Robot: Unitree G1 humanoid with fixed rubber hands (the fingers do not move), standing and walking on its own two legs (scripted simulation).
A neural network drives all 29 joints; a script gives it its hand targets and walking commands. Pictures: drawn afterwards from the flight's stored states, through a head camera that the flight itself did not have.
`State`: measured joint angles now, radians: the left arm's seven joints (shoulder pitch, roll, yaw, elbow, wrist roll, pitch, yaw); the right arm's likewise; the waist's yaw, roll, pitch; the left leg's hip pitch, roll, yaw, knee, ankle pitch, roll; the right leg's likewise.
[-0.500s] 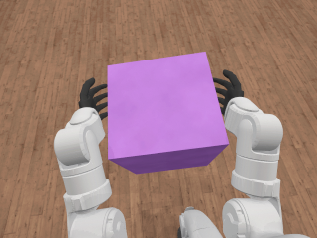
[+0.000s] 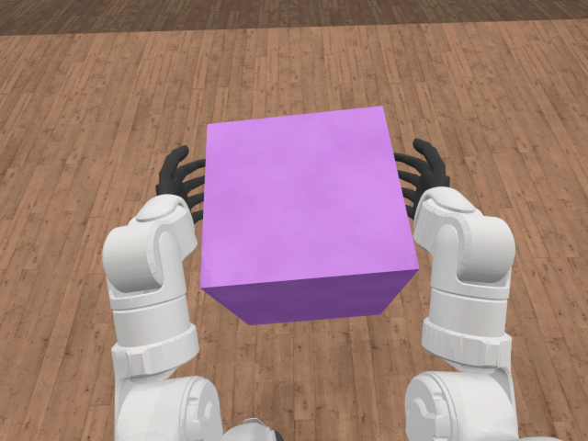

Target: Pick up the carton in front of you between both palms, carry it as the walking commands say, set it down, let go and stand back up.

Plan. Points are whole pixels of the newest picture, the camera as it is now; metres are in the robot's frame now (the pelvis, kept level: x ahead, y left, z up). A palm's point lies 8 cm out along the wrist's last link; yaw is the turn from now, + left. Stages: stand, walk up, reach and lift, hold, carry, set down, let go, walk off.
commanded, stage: carry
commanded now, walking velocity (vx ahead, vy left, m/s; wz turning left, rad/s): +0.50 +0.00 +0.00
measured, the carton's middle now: (305, 232) +0.37 +0.00 +0.08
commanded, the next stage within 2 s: none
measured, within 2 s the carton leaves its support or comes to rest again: neither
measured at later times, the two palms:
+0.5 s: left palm (198, 61) +0.62 +0.15 +0.20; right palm (384, 38) +0.66 -0.15 +0.20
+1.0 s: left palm out of the picture +0.96 +0.11 +0.26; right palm out of the picture +0.94 -0.19 +0.27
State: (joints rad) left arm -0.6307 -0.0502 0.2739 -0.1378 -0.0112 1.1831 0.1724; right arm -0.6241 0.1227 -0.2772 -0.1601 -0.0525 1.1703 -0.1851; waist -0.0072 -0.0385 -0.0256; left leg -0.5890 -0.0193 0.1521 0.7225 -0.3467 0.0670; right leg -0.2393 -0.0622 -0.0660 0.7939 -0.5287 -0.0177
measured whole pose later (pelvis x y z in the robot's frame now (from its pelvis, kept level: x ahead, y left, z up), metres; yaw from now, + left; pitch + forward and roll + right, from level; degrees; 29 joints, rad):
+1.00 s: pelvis +0.60 -0.01 +0.11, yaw -1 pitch +5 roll +0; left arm -0.61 -0.12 0.31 -0.19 0.10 1.20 0.16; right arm -0.67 0.10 -0.26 -0.13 0.01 1.19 -0.23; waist -0.10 0.01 -0.02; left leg -0.22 0.00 0.11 0.42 -0.43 0.03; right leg -0.70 -0.04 -0.07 0.90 -0.37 -0.04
